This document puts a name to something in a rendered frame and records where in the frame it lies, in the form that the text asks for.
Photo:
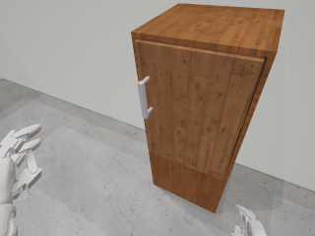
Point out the handle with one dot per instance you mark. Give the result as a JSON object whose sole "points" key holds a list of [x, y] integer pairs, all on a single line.
{"points": [[143, 98]]}

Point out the robot left hand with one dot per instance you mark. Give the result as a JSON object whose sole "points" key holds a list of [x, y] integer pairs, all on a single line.
{"points": [[12, 154]]}

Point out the robot left forearm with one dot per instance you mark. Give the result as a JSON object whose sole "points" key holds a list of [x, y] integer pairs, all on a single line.
{"points": [[8, 225]]}

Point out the robot right hand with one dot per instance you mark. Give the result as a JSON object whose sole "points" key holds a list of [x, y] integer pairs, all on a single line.
{"points": [[254, 227]]}

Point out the cupboard door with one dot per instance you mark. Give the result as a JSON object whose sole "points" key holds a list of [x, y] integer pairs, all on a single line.
{"points": [[199, 99]]}

